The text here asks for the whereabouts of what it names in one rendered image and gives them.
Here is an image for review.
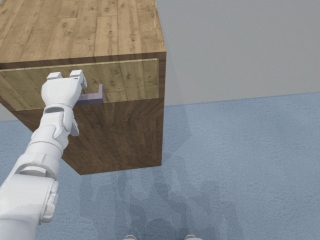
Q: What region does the cabinet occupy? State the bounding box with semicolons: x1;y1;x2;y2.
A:
0;0;167;175

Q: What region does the left robot hand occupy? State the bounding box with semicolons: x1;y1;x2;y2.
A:
41;69;87;136

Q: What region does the handle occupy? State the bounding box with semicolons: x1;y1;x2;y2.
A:
74;84;104;106

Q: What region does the left robot upper arm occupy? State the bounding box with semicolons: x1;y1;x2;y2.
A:
0;173;59;240

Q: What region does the drawer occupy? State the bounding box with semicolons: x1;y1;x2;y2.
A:
0;58;158;110

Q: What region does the left robot forearm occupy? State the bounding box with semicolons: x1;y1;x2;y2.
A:
0;103;74;199

